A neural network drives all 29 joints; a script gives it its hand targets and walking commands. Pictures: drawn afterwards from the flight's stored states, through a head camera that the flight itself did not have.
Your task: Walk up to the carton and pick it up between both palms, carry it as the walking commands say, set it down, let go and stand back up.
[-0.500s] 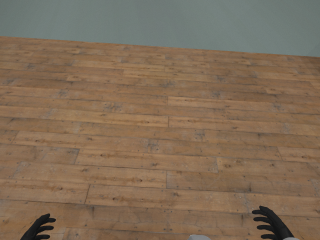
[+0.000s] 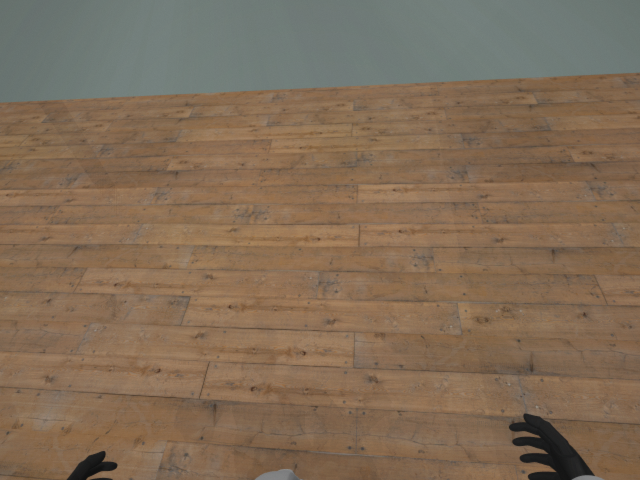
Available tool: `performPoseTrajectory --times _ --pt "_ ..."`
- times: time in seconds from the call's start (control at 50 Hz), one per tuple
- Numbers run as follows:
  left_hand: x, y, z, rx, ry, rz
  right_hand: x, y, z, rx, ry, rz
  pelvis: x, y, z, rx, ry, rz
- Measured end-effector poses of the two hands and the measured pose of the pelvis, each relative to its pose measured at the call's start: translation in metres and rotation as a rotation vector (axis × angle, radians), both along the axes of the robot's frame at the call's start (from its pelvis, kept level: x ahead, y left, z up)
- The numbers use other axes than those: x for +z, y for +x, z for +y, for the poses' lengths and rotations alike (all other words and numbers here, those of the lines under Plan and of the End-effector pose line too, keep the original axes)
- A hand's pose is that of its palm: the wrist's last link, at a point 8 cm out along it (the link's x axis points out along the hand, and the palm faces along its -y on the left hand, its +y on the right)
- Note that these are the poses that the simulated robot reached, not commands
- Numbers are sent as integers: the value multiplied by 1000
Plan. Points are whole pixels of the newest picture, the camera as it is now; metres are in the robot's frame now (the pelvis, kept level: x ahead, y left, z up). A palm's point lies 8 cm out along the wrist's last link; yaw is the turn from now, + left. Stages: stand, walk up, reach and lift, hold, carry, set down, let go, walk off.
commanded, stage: walk up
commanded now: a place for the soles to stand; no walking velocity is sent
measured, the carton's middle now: out of the picture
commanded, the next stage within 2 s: none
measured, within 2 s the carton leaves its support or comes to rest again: neither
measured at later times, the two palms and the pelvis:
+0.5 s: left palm out of the picture +0.06 +0.35 -0.07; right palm (562, 468) +0.15 -0.26 -0.09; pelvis -0.02 +0.01 +0.00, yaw +6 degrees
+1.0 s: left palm out of the picture -0.03 +0.38 -0.07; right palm (511, 452) +0.17 -0.21 -0.09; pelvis -0.05 +0.03 +0.00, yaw +17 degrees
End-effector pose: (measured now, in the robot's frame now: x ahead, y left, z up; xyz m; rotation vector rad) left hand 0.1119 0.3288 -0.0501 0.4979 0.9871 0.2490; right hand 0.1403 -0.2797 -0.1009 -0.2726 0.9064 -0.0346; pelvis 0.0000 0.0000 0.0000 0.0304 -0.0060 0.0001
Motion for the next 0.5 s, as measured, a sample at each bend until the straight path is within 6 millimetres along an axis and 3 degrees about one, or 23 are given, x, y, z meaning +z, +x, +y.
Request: performPoseTrajectory --times 0.14,0.28,0.4,0.5 --pt "9 -17 13 48 29 -15 -11 7 14 56 26 14 -3 -6 4 51 -24 -1" --pt "-14 -40 33 104 -15 -26 0 16 28 114 -33 6 -10 -12 18 105 -56 -5" --pt "-23 -47 28 116 -63 -10 16 13 25 119 -72 14 -3 -16 20 110 -52 3" --pt "-24 -50 18 116 -63 -1 14 9 15 118 -71 25 -3 -19 11 108 -40 14"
